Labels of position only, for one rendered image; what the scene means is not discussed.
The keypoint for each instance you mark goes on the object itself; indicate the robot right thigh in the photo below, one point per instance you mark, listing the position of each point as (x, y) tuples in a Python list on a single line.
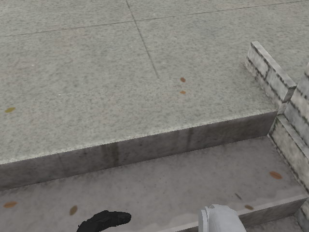
[(219, 218)]

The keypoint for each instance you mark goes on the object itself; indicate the robot left hand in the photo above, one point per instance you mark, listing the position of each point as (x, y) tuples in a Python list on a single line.
[(104, 220)]

